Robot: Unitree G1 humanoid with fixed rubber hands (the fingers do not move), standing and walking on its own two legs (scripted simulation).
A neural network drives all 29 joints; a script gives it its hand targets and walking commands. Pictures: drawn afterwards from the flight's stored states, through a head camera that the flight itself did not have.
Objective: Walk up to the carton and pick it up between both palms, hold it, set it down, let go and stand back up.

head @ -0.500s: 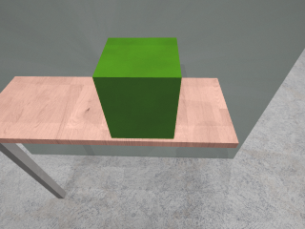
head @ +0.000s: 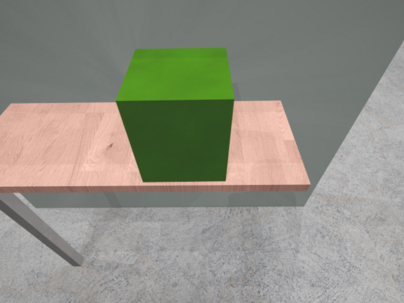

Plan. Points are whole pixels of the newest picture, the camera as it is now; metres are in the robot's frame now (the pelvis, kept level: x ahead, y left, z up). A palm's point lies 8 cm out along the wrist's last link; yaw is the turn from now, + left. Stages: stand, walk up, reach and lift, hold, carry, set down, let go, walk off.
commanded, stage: reach and lift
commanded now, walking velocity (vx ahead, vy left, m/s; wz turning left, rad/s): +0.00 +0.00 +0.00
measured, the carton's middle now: (182, 118) +0.51 +0.05 +0.09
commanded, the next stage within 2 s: none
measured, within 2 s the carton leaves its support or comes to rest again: neither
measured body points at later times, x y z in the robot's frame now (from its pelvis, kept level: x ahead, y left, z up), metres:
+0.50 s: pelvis -0.01 -0.01 +0.01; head +0.00 +0.00 +0.46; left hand +0.14 +0.25 -0.07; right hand +0.15 -0.23 -0.07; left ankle -0.04 +0.13 -0.73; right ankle +0.05 -0.11 -0.73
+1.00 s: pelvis +0.02 +0.00 +0.02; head +0.02 +0.01 +0.47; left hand +0.18 +0.24 -0.02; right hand +0.19 -0.21 -0.01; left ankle -0.04 +0.13 -0.73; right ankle +0.05 -0.11 -0.73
